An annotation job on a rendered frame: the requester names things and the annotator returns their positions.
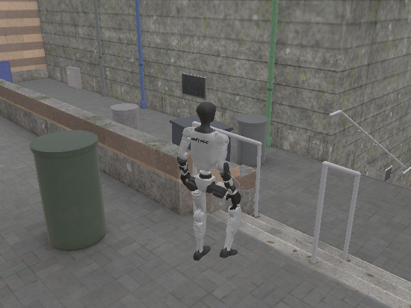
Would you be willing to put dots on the left robot forearm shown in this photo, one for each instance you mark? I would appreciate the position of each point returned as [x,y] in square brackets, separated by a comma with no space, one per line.
[183,166]

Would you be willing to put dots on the robot right hand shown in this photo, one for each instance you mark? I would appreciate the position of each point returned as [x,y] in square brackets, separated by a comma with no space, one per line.
[236,198]

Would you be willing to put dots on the left robot upper arm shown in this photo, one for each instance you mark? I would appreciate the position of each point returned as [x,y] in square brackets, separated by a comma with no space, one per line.
[183,154]

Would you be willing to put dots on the robot left hand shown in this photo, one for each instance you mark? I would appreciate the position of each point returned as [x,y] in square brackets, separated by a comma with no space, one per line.
[183,178]

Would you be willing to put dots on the right robot upper arm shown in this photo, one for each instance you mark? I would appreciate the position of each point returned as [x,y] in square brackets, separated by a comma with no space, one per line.
[222,140]

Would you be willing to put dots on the robot left thigh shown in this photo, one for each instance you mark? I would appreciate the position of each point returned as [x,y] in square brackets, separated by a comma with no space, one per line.
[199,198]

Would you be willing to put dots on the right robot forearm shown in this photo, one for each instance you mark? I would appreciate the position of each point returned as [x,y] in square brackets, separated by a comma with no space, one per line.
[228,180]

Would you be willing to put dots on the robot right shin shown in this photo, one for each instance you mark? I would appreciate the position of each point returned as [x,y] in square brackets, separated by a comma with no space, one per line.
[232,227]

